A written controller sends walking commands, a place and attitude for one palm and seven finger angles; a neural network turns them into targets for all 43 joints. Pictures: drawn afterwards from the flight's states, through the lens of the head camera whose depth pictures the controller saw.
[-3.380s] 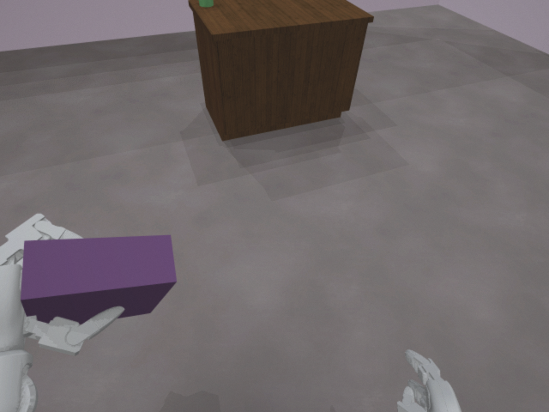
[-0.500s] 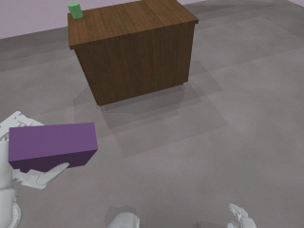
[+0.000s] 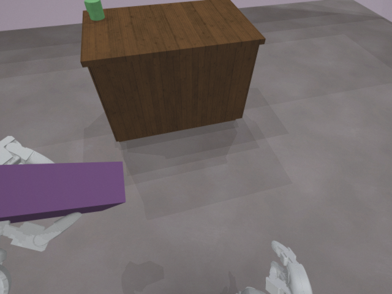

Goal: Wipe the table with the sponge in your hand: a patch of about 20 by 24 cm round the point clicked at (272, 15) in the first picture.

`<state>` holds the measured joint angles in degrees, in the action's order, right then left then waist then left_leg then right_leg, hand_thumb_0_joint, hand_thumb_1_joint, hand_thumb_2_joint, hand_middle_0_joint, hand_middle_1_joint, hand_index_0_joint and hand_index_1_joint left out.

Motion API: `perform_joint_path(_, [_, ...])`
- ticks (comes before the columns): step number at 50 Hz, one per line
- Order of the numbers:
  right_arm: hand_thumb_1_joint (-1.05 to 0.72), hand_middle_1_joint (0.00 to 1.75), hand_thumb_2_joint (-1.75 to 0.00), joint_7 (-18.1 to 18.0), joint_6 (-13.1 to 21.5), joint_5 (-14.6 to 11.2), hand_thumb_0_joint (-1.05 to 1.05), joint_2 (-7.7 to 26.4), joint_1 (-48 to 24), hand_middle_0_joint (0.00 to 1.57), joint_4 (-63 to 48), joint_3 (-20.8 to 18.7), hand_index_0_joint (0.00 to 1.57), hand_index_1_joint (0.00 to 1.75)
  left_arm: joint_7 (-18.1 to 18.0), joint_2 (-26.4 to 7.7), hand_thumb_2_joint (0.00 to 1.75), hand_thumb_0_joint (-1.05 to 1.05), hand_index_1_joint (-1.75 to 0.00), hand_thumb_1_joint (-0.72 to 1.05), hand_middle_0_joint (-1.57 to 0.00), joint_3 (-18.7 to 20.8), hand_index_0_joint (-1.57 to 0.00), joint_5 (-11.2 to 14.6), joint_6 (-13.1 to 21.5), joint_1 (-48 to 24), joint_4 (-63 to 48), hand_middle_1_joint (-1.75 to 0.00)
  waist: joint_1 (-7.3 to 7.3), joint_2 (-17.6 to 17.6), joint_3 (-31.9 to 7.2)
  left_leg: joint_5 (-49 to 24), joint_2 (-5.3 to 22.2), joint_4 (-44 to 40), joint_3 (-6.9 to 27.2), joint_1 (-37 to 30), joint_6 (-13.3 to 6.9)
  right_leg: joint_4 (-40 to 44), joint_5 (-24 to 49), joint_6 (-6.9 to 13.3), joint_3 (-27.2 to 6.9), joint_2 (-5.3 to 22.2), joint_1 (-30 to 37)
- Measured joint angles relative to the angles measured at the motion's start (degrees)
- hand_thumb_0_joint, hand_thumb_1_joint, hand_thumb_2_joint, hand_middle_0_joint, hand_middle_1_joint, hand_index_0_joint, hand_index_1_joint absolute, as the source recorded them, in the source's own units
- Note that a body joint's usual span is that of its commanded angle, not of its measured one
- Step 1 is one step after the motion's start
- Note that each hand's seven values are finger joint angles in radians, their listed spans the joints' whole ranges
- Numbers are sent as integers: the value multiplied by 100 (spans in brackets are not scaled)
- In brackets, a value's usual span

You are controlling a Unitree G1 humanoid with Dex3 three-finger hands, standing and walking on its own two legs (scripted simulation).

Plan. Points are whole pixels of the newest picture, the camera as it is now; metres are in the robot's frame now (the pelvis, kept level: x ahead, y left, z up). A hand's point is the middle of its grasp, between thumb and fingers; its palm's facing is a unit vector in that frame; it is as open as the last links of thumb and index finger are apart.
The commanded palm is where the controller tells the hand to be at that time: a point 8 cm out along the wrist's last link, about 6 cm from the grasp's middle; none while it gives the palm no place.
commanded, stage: walk to a spot facing it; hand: left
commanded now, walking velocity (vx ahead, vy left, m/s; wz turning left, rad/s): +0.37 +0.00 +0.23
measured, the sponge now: (80, 192) +0.23 +0.19 +0.17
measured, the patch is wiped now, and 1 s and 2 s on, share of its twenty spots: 0.00 0.00 0.00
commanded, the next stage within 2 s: turn to face it in 1.58 s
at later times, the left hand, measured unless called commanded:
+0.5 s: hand (66, 133) +0.32 +0.25 +0.17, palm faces +0.53 -0.74 -0.41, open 9.8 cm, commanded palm +0.26 +0.28 +0.18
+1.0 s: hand (94, 101) +0.41 +0.23 +0.17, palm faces +0.62 -0.66 -0.42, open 9.8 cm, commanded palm +0.34 +0.26 +0.18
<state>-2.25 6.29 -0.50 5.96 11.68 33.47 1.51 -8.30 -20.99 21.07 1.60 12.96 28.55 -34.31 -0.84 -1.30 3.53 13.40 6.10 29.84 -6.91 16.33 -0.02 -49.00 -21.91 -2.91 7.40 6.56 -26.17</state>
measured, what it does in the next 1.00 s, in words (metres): walks ahead, turning left: right foot, then left foot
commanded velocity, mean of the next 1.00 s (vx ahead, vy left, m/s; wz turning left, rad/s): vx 0.36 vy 0.00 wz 0.28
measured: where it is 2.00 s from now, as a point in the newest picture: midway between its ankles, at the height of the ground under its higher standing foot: (204, 242)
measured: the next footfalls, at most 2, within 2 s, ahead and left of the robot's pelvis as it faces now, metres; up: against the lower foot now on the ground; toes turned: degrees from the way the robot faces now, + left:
right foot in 0.10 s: +0.11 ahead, -0.15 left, +0.00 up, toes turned -9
left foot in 0.42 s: +0.22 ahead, +0.11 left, +0.00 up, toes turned +18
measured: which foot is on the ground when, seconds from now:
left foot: down 0.00-0.10, up 0.12-0.40, down 0.42-0.76, up 0.78-1.00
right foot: up 0.00-0.08, down 0.10-0.42, up 0.44-0.74, down 0.76-1.00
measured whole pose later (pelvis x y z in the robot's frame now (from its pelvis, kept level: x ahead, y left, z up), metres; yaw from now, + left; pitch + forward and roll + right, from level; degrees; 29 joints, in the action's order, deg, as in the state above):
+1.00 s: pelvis +0.27 -0.06 +0.00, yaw +18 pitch -1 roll +2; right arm -3.8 2.5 -0.2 14.3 11.1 35.5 -1.8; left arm -8.9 -19.6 19.2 1.0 11.3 26.9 -30.4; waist -0.4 1.1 4.8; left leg 20.7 4.6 48.5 -8.0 27.0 0.8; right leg -29.6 -18.5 -0.2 14.5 8.3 -9.5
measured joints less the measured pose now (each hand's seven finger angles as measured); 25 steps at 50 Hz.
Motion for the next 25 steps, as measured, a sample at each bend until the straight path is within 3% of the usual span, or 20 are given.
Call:
perform_joint_path(4, [-90,30,-90,-86,-64,6,2,-5,178,20,119,75,20,30,-3,-76,98,0,-133,-46,-78,2,-78,-30,-55,1,254,-133,-133,-144,-56,331,67,309,186,-76,158,1409,197,-26,246,-131,717])
perform_joint_path(5, [-90,30,-90,-103,-97,4,2,26,202,20,136,77,20,30,-14,-102,98,0,-133,-46,-78,15,-78,-57,-93,-77,346,-133,-146,-142,-83,571,76,615,212,21,103,1638,451,86,253,-147,838])
perform_joint_path(7, [-90,30,-90,-126,-191,9,2,216,117,20,316,26,20,30,-10,37,98,0,-133,-46,-78,-107,-78,-107,-195,-358,597,-133,-145,-236,-46,1219,6,1818,406,402,25,1306,614,301,367,-108,824])
perform_joint_path(9, [-90,30,-90,-121,-277,12,2,430,7,20,526,-35,20,30,1,211,98,0,-133,-46,-78,-225,-78,-84,-273,-514,775,-133,-151,-207,-5,1311,-168,3081,484,810,51,1227,393,346,425,-30,964])
perform_joint_path(11, [-90,30,-90,-124,-347,13,2,605,-67,20,594,-107,20,30,11,316,98,0,-133,-46,-78,-262,-78,-81,-269,-462,815,-133,-85,-136,20,1159,-216,3733,418,1131,113,1439,349,310,484,10,1186])
perform_joint_path(13, [-91,30,-90,-137,-391,9,2,719,-92,20,532,-197,20,30,9,309,99,0,-133,-46,-78,-264,-78,-94,-246,-337,716,-133,6,-7,59,1029,-185,3544,273,1266,133,1703,392,280,557,55,1405])
perform_joint_path(17, [-91,30,-90,-146,-393,27,2,866,-24,20,185,-383,20,30,-53,96,99,0,-133,-46,-78,-170,-78,-85,-153,-72,251,-133,70,292,146,772,-96,1835,-107,1039,75,1942,319,235,653,150,1681])
perform_joint_path(20, [-91,30,-90,-177,-354,36,2,952,54,20,-63,-492,20,30,-155,-62,99,0,-133,-46,-78,-41,-78,-50,-87,60,-127,-133,61,416,164,298,-187,564,-353,588,48,1652,3,123,678,236,1761])
perform_joint_path(22, [-91,30,-90,-212,-316,28,2,984,13,19,-200,-571,20,30,-218,-152,99,0,-133,-46,-78,96,-78,-27,-3,21,-254,-133,35,400,173,-393,-210,287,-388,398,-108,717,-381,113,504,289,1489])
perform_joint_path(25, [-91,30,-90,-175,-296,-13,2,704,-218,19,-79,-568,19,30,-176,-286,99,0,-133,-46,-78,183,-78,-45,47,-426,191,-133,96,437,204,50,-205,786,-287,462,-194,-1260,-917,134,-171,28,690])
